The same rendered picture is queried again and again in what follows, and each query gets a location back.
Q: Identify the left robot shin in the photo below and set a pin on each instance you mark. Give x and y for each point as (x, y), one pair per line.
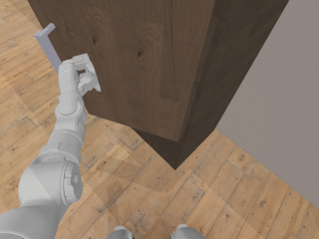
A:
(121, 227)

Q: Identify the handle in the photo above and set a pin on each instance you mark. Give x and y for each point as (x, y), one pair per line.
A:
(47, 47)

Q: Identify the robot left hand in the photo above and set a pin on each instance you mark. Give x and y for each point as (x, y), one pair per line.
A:
(69, 80)

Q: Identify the cupboard door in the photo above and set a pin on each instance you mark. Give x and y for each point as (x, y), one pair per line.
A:
(145, 54)

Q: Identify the left robot upper arm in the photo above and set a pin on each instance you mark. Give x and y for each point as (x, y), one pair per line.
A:
(47, 190)

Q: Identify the left robot thigh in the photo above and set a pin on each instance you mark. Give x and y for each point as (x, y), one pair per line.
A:
(121, 234)

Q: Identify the left robot forearm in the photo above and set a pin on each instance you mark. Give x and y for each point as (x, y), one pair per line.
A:
(67, 137)

